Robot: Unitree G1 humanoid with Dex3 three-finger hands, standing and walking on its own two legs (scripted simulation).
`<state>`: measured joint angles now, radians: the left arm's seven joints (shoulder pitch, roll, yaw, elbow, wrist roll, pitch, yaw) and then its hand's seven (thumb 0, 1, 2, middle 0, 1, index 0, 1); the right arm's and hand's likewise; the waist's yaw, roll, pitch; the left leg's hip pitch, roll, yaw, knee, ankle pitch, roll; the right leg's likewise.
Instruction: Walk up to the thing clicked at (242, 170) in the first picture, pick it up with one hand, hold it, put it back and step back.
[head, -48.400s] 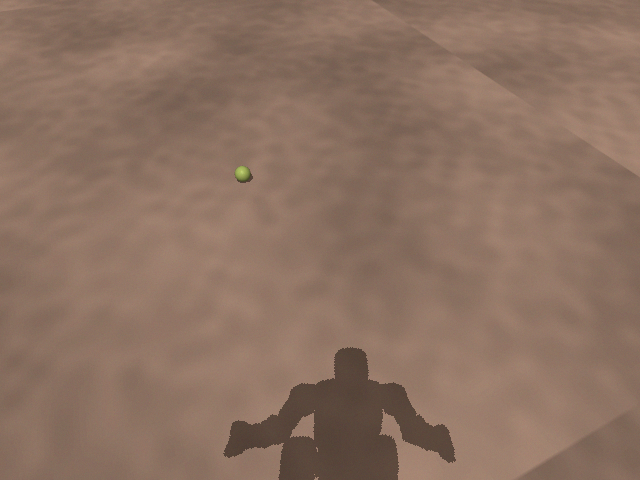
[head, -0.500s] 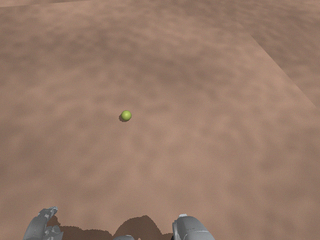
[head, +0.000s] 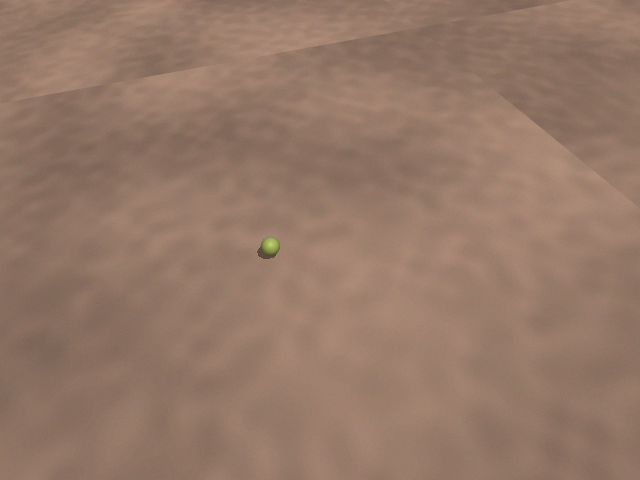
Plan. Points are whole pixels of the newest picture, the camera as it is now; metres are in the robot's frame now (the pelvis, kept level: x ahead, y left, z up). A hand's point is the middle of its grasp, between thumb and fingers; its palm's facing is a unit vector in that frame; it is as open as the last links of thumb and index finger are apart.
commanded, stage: step back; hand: left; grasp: from above
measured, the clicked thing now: (270, 246) +1.08 +0.28 -0.72
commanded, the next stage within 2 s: stand in 0.94 s
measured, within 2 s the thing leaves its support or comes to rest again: neither
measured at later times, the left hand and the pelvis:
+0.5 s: hand out of the picture +0.05 +0.25 -0.13, palm faces +0.08 -0.92 -0.38, open 7.4 cm; pelvis +0.00 -0.02 +0.01, yaw +2 degrees
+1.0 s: hand out of the picture +0.11 +0.28 -0.14, palm faces +0.07 -0.93 -0.35, open 7.4 cm; pelvis +0.04 +0.01 +0.01, yaw +3 degrees
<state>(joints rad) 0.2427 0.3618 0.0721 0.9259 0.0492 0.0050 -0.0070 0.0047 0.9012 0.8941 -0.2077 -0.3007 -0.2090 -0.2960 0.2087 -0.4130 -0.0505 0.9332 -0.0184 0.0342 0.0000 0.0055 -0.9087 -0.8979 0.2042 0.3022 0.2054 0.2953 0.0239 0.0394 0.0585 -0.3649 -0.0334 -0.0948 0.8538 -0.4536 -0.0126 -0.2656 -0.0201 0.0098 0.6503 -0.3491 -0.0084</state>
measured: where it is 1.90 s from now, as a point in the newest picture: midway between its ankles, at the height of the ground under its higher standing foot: outside the picture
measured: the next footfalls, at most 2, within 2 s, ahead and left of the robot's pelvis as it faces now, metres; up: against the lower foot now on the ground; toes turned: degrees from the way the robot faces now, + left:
left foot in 0.06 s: +0.03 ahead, +0.13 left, +0.00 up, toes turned -1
left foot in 0.66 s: +0.12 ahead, +0.14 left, +0.00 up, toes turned +4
